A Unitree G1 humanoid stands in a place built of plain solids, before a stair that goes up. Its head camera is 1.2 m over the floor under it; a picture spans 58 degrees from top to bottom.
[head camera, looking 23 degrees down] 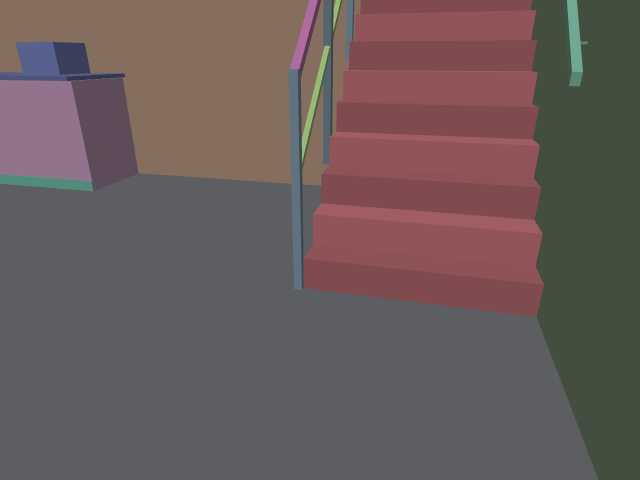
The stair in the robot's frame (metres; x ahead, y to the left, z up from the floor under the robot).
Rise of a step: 0.18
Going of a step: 0.20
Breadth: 1.21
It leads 14 degrees to the right of straight ahead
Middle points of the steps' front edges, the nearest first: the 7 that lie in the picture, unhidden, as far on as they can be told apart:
1.99 -0.49 0.19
2.19 -0.54 0.37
2.38 -0.59 0.56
2.58 -0.64 0.74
2.78 -0.69 0.93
2.98 -0.74 1.11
3.18 -0.79 1.30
